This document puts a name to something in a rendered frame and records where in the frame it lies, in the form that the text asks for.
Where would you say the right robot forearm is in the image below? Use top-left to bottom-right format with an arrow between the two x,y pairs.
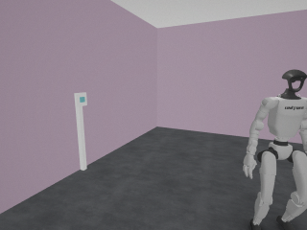
246,121 -> 260,155

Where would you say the right robot hand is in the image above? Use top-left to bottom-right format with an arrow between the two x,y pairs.
243,154 -> 257,179

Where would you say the panel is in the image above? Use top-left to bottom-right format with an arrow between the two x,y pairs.
74,92 -> 87,171

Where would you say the robot right upper arm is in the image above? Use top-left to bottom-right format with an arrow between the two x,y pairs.
253,97 -> 279,131

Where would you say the humanoid robot torso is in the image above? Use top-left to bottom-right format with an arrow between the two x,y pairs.
267,94 -> 307,160

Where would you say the robot head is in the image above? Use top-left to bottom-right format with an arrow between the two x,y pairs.
276,69 -> 307,100

